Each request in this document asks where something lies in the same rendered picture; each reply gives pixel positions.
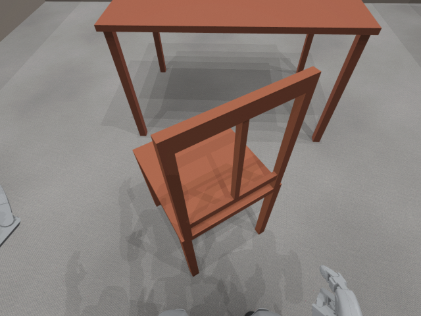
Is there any robot left hand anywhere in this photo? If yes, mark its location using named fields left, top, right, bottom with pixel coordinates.
left=0, top=185, right=21, bottom=247

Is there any table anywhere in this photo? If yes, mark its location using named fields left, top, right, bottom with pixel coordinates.
left=94, top=0, right=382, bottom=142

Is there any robot right hand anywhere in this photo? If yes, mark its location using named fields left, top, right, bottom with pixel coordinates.
left=312, top=265, right=362, bottom=316

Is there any chair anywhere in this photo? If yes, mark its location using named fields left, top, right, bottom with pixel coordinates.
left=133, top=66, right=321, bottom=277

